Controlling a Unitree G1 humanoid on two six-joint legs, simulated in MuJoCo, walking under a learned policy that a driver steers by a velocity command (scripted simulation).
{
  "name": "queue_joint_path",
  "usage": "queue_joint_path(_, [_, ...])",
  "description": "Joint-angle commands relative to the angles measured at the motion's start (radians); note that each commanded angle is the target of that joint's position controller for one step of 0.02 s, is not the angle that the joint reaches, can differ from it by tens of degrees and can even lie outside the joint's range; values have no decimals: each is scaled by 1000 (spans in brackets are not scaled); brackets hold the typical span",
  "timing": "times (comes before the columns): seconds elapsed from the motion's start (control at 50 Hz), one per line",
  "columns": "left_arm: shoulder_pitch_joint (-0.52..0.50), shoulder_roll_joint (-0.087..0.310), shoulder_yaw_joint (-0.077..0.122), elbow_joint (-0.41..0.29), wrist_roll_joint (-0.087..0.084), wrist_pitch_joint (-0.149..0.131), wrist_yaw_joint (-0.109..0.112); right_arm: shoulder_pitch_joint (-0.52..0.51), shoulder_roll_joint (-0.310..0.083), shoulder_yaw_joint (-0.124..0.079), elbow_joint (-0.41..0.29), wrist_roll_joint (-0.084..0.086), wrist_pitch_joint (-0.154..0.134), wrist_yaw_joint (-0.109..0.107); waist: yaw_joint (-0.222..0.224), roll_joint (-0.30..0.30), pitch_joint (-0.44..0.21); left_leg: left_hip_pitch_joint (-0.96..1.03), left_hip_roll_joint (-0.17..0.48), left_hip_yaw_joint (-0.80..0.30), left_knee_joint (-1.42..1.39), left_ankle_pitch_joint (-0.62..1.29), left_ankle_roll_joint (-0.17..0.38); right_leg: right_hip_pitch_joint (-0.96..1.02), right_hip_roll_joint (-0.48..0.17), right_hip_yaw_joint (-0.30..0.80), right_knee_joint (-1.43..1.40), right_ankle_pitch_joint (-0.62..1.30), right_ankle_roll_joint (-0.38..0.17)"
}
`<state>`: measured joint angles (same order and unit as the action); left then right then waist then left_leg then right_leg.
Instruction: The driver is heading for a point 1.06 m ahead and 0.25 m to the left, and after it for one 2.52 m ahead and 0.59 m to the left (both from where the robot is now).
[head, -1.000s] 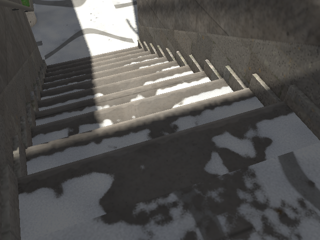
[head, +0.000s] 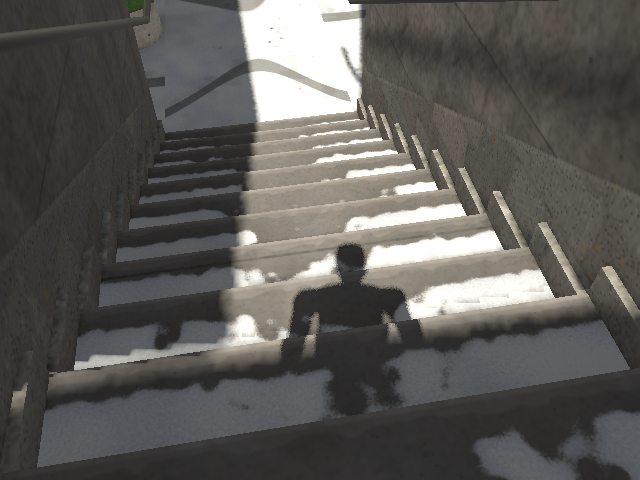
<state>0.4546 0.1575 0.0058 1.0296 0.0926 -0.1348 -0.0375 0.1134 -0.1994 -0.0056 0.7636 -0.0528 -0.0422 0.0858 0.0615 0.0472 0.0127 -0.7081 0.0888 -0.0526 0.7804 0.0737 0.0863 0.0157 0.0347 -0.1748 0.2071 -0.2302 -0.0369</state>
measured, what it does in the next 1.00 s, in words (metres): walks ahead, turning left: left foot, then right foot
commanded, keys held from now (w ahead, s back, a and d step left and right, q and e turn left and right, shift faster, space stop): w+q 0.52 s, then w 0.48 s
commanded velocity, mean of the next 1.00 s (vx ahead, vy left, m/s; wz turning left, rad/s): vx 0.50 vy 0.00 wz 0.38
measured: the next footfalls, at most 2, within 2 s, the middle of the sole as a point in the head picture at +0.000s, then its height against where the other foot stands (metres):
left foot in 0.18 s outside the picture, level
right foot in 0.62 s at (366, 474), level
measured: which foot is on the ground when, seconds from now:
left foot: up 0.00-0.16, down 0.18-0.64, up 0.66-1.00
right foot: down 0.00-0.22, up 0.24-0.60, down 0.62-1.00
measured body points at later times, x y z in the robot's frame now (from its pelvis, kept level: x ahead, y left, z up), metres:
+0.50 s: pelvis +0.29 +0.05 +0.00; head +0.30 +0.06 +0.45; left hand +0.42 +0.31 -0.11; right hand +0.31 -0.18 -0.14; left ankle +0.26 +0.13 -0.74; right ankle +0.45 -0.09 -0.70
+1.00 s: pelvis +0.53 +0.09 -0.02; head +0.54 +0.09 +0.43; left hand +0.34 +0.21 -0.16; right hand +0.78 -0.03 -0.13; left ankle +0.62 +0.31 -0.69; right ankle +0.49 -0.03 -0.74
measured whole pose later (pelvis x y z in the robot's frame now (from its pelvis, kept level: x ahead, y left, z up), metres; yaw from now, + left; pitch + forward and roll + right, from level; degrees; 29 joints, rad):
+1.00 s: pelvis +0.53 +0.09 -0.02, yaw +23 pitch +3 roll -2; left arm 0.59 0.13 -0.04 1.09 0.08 -0.14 0.01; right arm 0.13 -0.20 0.00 0.82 -0.11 -0.05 0.07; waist 0.12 0.04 -0.06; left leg -0.77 0.11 -0.06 0.85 0.25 0.03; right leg -0.15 0.06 -0.07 0.49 -0.40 -0.06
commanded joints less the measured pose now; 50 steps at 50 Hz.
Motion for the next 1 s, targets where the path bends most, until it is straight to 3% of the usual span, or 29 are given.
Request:
queue_joint_path(0.02, [-36,160,26,-32,6,-25,-4,2,-51,-2,-47,2,13,11,-62,-79,81,71,-7,12,-107,83,-9,-72,-293,46,-97,548,-191])
queue_joint_path(0.12, [47,204,48,24,-2,4,16,-96,-79,-23,-63,-1,2,1,-43,-102,81,50,-65,66,-216,-82,30,179,-329,-18,0,713,-162])
queue_joint_path(0.18, [26,239,65,3,14,24,20,16,-141,-55,-21,26,-24,-29,-120,-111,-16,345,-174,137,-241,-72,74,136,-278,-96,263,1074,-115])
queue_joint_path(0.2, [64,194,52,-14,38,17,19,205,-195,-77,40,28,-34,-45,-142,-64,-150,705,-160,64,-118,76,137,-97,-223,-103,494,953,-56])
queue_joint_path(0.22, [103,129,13,-56,53,4,-7,448,-229,-91,105,32,-39,-60,-214,85,-352,1158,39,-314,-196,4,311,-486,-117,-41,772,419,32])
queue_joint_path(0.24, [-19,163,25,-74,6,11,-47,599,-213,-80,189,10,-33,-56,-269,55,-368,1222,163,-628,-406,-48,342,-637,10,105,1004,-262,28])
queue_joint_path(0.26, [-180,133,22,-127,-32,10,-49,551,-245,-106,215,-5,-57,-59,-274,7,-145,1087,160,-583,-464,-233,256,-824,-39,248,1088,-265,-11])
queue_joint_path(0.28, [-261,160,26,-155,-30,6,-25,419,-222,-104,192,15,-70,-65,-248,27,-35,881,136,-491,-483,-227,237,-820,-99,278,1098,-242,-24])
queue_joint_path(0.3, [-228,184,37,-162,-4,11,3,341,-139,-69,179,25,-76,-65,-171,18,-82,757,111,-437,-502,-139,249,-709,-117,289,1047,-216,-37])
queue_joint_path(0.34, [-212,103,19,-181,5,24,32,214,-57,-33,154,26,-78,-58,-70,0,-59,498,78,-353,-559,-40,243,-533,-149,282,943,-181,-25])
queue_joint_path(0.4, [-173,99,1,-185,-11,47,53,182,-111,-41,114,9,-94,-44,-39,-32,-9,299,3,-278,-614,-231,205,-450,-118,221,780,-107,29])
queue_joint_path(0.48, [-319,75,-34,-239,-36,72,43,274,-190,-66,120,-8,-91,-22,-97,-2,28,206,-18,-277,-599,-229,186,-360,-88,165,470,117,83])
queue_joint_path(0.54, [-363,115,-35,-235,-41,51,47,337,-201,-79,116,-23,-65,-3,-123,25,-16,354,23,-338,-511,-137,201,-377,-58,164,385,170,89])
queue_joint_path(0.58, [-341,151,-31,-209,-48,29,54,310,-188,-81,105,-24,-58,-3,-97,6,-19,393,39,-365,-426,-117,174,-336,-64,166,328,147,63])
queue_joint_path(0.62, [-162,223,0,-154,-61,1,69,239,-170,-71,81,-21,-63,-8,-1,-34,-77,293,-29,-346,-231,-43,107,-75,-70,165,303,172,-6])
queue_joint_path(0.64, [104,286,22,-81,-43,-11,72,267,-81,-46,73,-28,-75,2,71,-193,-220,158,-176,-220,109,-204,19,220,-231,384,275,248,-166])
queue_joint_path(0.66, [162,315,20,-77,-31,-6,36,416,15,-27,79,-38,-91,5,25,-366,-327,-149,-284,-161,446,-706,-33,432,-455,829,157,253,-431])
queue_joint_path(0.68, [61,252,28,-81,-8,-6,20,297,-109,-59,68,-31,-90,-9,34,-138,-75,-346,-202,-179,599,-629,-7,243,-475,878,75,-30,-374])
queue_joint_path(0.72, [-148,90,-11,-137,-39,-2,32,248,-121,-51,72,-42,-57,-51,-34,-57,-46,-248,-77,-147,598,-392,-1,-11,-378,670,9,-225,-284])
queue_joint_path(0.74, [-179,29,-32,-142,-44,-7,49,230,-88,-37,60,-56,-43,-58,-57,-83,-40,-167,-31,-153,525,-317,-6,-89,-332,587,-21,-96,-258])
queue_joint_path(0.76, [-190,12,-37,-134,-39,-12,63,201,-45,-20,47,-67,-34,-55,-67,-63,-26,-120,-6,-136,471,-297,-23,-133,-295,514,-28,-7,-237])
queue_joint_path(0.82, [-48,71,-22,-51,-22,-24,58,149,-58,-20,30,-40,-18,-22,-17,-83,-4,-102,-9,-48,270,-183,-70,-171,-222,340,-12,265,-237])
queue_joint_path(0.86, [41,102,-14,-3,-7,-21,25,120,-40,-13,27,-43,-3,-4,-11,-91,-11,-70,10,25,173,-69,-84,-204,-210,280,31,373,-239])
queue_joint_path(0.88, [73,100,-17,11,9,-17,18,155,-23,-2,48,-65,-3,5,-23,-115,-23,-1,5,41,266,-2,-67,-280,-194,265,91,360,-225])
queue_joint_path(0.9, [62,209,24,-22,-110,5,15,148,-77,-41,44,52,40,-38,-87,-78,4,95,-30,63,230,-22,-58,-311,-267,315,92,526,-194])
queue_joint_path(0.92, [48,97,-23,6,7,-14,-1,123,-45,1,34,-67,13,-4,-39,-121,2,19,10,34,252,34,-40,-323,-211,264,124,373,-214])
queue_joint_path(0.94, [146,52,-30,47,13,-22,21,80,-47,-5,30,-72,-2,-7,-2,-125,39,-262,56,-81,170,153,-42,-66,-262,361,183,295,-235])
queue_joint_path(0.96, [233,29,-36,54,-5,-19,55,8,-62,-4,13,-80,-18,-18,66,-88,19,-440,54,-76,28,232,-49,139,-265,372,243,217,-220])
queue_joint_path(1.0, [357,20,-50,101,-10,-3,79,-110,-15,10,-4,-60,-36,-19,107,-112,44,-508,58,-41,-72,285,-62,160,-273,421,316,187,-221])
